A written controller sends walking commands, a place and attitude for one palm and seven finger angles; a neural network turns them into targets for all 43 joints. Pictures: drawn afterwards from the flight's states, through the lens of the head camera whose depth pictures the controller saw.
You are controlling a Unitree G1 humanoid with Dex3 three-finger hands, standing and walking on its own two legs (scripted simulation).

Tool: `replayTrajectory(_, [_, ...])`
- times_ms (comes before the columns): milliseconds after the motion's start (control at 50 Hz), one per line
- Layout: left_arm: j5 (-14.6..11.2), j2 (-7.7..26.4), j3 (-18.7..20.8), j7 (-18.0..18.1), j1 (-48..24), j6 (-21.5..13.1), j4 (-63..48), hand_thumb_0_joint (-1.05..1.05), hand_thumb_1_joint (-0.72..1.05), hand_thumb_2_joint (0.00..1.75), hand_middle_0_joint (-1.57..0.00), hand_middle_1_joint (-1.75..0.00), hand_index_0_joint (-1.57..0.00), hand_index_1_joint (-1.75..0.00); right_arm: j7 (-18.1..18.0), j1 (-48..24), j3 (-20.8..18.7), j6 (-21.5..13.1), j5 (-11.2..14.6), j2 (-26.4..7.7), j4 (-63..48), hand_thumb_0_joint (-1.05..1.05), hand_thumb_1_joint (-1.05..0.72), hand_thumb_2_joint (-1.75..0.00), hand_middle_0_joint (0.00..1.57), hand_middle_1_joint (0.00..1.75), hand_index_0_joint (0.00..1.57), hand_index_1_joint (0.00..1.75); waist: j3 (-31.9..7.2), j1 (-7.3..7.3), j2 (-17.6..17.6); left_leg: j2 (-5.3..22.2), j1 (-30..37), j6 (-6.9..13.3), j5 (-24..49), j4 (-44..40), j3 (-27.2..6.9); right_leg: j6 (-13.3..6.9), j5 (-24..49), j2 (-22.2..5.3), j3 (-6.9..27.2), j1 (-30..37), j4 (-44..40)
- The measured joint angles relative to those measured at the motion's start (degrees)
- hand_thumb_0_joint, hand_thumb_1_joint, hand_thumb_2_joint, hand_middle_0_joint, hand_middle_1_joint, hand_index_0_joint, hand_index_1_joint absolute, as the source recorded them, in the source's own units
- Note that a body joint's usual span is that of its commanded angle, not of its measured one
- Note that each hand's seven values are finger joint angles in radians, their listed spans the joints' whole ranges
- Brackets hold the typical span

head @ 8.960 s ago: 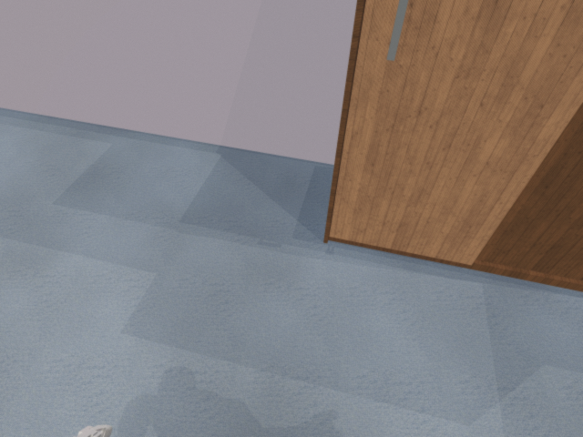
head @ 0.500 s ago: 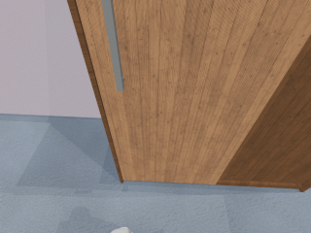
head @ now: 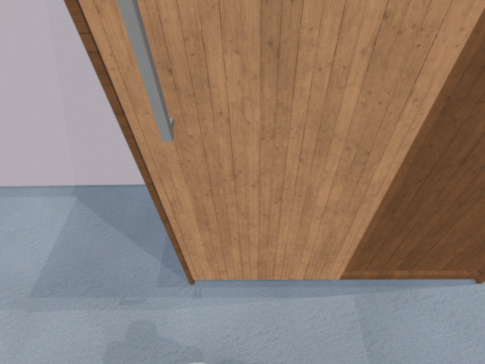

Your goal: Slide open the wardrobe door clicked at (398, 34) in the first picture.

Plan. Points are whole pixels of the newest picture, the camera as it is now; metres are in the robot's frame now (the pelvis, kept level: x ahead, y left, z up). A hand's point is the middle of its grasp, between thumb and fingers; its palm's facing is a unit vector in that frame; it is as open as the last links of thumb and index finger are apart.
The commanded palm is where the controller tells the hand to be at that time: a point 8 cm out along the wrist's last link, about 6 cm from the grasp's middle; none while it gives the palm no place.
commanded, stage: come to a stop and stand still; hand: left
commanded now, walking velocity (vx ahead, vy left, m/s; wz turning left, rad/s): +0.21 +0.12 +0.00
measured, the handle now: (152, 72) +0.51 +0.18 +0.23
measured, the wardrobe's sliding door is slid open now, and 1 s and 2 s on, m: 0.00 0.00 0.00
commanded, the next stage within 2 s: look again from close up in 1.02 s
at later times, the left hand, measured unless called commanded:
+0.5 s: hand out of the picture -0.02 +0.17 -0.16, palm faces +0.07 -0.98 -0.18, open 7.4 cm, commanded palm none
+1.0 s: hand out of the picture -0.06 +0.18 -0.16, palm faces +0.05 -0.99 -0.16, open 7.4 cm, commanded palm none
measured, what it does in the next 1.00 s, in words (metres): steps on the spot: left foot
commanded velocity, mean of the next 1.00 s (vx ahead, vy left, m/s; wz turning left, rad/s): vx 0.01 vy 0.03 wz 0.00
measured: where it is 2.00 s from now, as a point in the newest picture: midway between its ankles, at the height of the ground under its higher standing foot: outside the picture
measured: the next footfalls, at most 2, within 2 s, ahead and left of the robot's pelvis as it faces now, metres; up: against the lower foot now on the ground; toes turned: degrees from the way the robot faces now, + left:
left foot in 0.28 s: +0.02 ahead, +0.14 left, +0.00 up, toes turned +3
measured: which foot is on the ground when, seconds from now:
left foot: down 0.00-0.00, up 0.02-0.26, down 0.28-1.00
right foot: down 0.00-1.00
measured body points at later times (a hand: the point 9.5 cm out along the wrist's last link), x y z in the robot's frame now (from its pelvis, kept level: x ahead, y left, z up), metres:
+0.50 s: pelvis -0.02 +0.00 +0.01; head -0.02 +0.00 +0.46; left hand -0.02 +0.22 -0.15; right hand -0.03 -0.20 -0.15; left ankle -0.02 +0.13 -0.73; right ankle -0.01 -0.09 -0.73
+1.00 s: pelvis -0.03 +0.03 +0.02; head -0.03 +0.03 +0.47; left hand -0.06 +0.23 -0.15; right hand -0.05 -0.18 -0.15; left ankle -0.02 +0.14 -0.73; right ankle -0.01 -0.09 -0.73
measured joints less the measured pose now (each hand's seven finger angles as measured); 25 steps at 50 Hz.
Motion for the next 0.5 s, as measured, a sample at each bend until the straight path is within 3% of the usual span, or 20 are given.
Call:
replayTrajectory(40, [-0.13, 0.13, -0.35, -0.21, 0.44, -0.28, 0.26, 0.00, 0.91, 0.90, -0.19, -0.30, -0.19, -0.30, 0.52, 1.97, 0.18, 0.69, -0.28, -0.67, 1.09, -0.01, -0.92, -0.89, 0.20, 0.30, 0.20, 0.30, -1.48, 0.23, -0.19, -0.42, 0.17, -0.22, -3.54, 2.05, -2.05, -1.02, 1.23, 0.55, -0.24, 1.37, -2.63])
replayTrajectory(140, [-0.51, -0.78, -1.02, -0.97, 1.11, -1.05, 1.60, 0.00, 0.91, 0.90, -0.19, -0.30, -0.19, -0.30, 0.74, 6.53, 0.95, -0.35, -0.61, -1.84, 2.71, 0.00, -0.92, -0.89, 0.20, 0.30, 0.20, 0.30, -3.52, 0.08, -0.68, -0.73, 3.87, -0.76, -3.61, 3.06, -4.59, -1.91, 4.37, 1.54, 0.34, 3.69, -8.28])
replayTrajectory(220, [-0.55, -1.42, -0.91, -0.78, 0.41, -1.42, 2.58, 0.01, 0.92, 0.90, -0.20, -0.30, -0.20, -0.30, 0.18, 9.05, 1.55, -0.83, -0.46, -2.05, 3.79, 0.01, -0.91, -0.90, 0.20, 0.30, 0.20, 0.30, -3.02, -0.16, -0.29, -0.48, 7.39, -1.37, -4.46, 0.70, -5.29, -2.00, 4.72, 1.98, -0.57, 3.84, -8.90])
replayTrajectory(280, [-0.92, -1.53, -0.83, -0.72, -0.25, -1.45, 3.22, 0.01, 0.93, 0.90, -0.20, -0.30, -0.20, -0.30, -0.29, 9.89, 2.00, -1.10, -0.20, -1.73, 4.56, 0.01, -0.91, -0.90, 0.20, 0.30, 0.19, 0.30, -2.02, -0.25, 0.35, 0.11, 10.36, -1.63, -0.27, -4.04, -5.55, -1.71, 4.23, 2.33, -1.72, 3.29, -7.76])
replayTrajectory(340, [-1.17, -1.18, -0.73, -0.56, -1.12, -1.02, 4.05, 0.01, 0.92, 0.90, -0.20, -0.30, -0.20, -0.30, -0.62, 9.44, 2.52, -1.28, -0.16, -0.25, 5.71, 0.01, -0.91, -0.90, 0.20, 0.30, 0.19, 0.30, -0.74, 0.13, -0.83, -0.47, 11.47, -2.23, -1.82, -5.76, -5.35, -1.21, 4.09, 1.61, -1.80, 3.18, -7.08])
replayTrajectory(500, [-1.21, -1.38, -1.40, -0.52, -0.85, -0.32, 5.83, 0.01, 0.91, 0.90, -0.20, -0.30, -0.20, -0.30, -0.69, 8.29, 3.72, -2.27, 0.05, 3.34, 5.96, 0.01, -0.91, -0.89, 0.20, 0.30, 0.20, 0.30, -0.76, 0.28, -1.99, -1.07, 12.93, -1.22, 0.24, -8.20, -4.28, -0.20, 6.77, 1.21, -0.79, 4.67, -10.27])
